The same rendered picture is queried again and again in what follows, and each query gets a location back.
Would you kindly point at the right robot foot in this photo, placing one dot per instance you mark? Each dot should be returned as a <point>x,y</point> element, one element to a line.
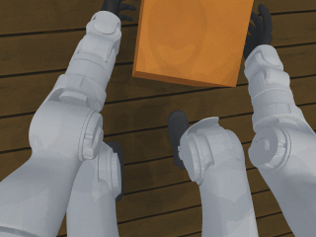
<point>177,124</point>

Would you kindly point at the right robot upper arm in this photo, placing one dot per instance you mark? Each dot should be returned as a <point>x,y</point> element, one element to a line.
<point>286,159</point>

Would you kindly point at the left robot upper arm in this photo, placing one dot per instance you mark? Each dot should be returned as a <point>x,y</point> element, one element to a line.
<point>34,198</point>

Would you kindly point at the robot left hand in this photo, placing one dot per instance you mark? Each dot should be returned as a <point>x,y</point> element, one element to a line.
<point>115,6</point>

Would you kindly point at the robot right forearm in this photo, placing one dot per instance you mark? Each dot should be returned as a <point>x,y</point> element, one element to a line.
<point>271,97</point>

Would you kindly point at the robot right hand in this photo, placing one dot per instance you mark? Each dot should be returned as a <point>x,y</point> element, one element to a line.
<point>261,33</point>

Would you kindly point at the robot left forearm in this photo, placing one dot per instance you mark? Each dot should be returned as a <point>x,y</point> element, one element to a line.
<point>90,68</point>

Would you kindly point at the carton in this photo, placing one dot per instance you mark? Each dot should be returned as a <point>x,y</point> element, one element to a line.
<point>197,43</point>

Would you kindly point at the left robot thigh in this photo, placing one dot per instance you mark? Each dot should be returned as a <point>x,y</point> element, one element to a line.
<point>91,211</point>

